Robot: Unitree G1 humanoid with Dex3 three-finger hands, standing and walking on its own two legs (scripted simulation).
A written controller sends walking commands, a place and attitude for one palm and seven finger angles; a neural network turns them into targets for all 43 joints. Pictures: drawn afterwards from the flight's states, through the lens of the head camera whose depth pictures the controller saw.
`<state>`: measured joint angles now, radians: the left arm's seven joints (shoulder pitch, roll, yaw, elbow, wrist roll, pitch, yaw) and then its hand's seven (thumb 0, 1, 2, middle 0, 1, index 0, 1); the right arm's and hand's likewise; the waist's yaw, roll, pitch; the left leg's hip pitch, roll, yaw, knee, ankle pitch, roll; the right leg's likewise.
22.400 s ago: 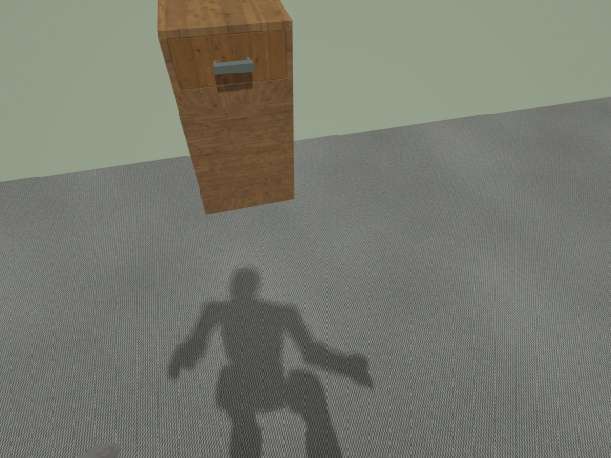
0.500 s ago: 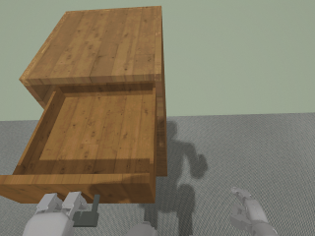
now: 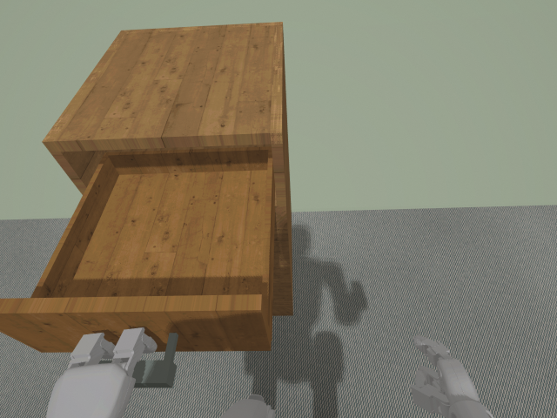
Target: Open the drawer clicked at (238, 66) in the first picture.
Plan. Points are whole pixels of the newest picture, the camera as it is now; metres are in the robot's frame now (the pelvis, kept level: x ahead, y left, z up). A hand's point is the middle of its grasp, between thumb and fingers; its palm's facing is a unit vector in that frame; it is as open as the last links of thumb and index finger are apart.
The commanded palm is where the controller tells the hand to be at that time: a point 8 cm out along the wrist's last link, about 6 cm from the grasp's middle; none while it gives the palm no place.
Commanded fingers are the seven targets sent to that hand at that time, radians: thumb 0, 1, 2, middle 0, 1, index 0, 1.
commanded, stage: lift the hand off the handle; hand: left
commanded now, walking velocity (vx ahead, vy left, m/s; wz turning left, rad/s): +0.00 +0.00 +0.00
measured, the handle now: (128, 356) +0.20 +0.23 +0.00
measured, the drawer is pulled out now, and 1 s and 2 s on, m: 0.30 0.29 0.29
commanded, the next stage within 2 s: none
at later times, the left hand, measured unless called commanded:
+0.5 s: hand (118, 386) +0.16 +0.24 +0.00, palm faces -0.06 -0.11 -0.99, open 13.6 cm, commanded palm +0.15 +0.24 +0.06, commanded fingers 0.00 -0.50 0.30 -0.30 -1.20 -0.30 -1.20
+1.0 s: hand (94, 378) +0.16 +0.25 +0.04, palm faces -0.02 -0.14 -0.99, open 13.6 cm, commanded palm +0.14 +0.24 +0.10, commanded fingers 0.00 -0.50 0.30 -0.30 -1.20 -0.30 -1.20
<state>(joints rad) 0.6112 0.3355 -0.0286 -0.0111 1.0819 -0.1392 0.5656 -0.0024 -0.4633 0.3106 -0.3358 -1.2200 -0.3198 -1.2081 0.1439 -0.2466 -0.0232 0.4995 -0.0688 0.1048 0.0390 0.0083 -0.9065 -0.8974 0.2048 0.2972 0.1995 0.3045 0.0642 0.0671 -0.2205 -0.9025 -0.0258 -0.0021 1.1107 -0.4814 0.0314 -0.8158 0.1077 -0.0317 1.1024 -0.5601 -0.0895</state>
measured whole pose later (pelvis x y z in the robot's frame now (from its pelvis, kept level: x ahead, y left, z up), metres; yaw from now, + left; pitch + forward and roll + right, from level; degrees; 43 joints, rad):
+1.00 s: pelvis +0.01 +0.02 +0.03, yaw -1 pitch +10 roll -1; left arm 0.61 0.35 -0.06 -0.11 1.02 -0.04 0.46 0.00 -0.49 0.30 -0.32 -1.20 -0.35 -1.22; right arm 0.15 -0.23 -0.01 0.50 -0.03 0.11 0.05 0.01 -0.91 -0.90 0.20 0.30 0.20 0.30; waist 0.07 0.08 -0.17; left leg -0.67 -0.04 0.02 0.92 -0.42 0.06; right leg -0.59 0.10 0.01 0.90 -0.49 -0.06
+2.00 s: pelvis +0.01 +0.03 +0.06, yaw -2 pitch +4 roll -1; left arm 0.62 0.39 -0.10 -0.38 0.96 0.06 0.28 0.00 -0.49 0.30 -0.32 -1.20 -0.32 -1.21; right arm 0.16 -0.23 0.01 0.49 0.00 0.10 0.07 0.01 -0.91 -0.90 0.20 0.30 0.20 0.30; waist 0.09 0.11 -0.12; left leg -0.47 -0.03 0.03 0.76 -0.36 0.07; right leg -0.39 0.09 0.04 0.73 -0.41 -0.05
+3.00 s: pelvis +0.02 +0.03 +0.07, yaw -2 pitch +2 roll -1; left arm 0.66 0.46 0.01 -0.52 0.88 0.06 0.17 0.00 -0.49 0.30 -0.32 -1.20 -0.32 -1.21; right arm 0.15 -0.25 0.02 0.50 0.02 0.11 0.05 0.01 -0.91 -0.90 0.20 0.30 0.20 0.30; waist 0.11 0.11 -0.09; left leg -0.35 -0.04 0.03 0.62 -0.31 0.07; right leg -0.26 0.08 0.05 0.57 -0.35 -0.03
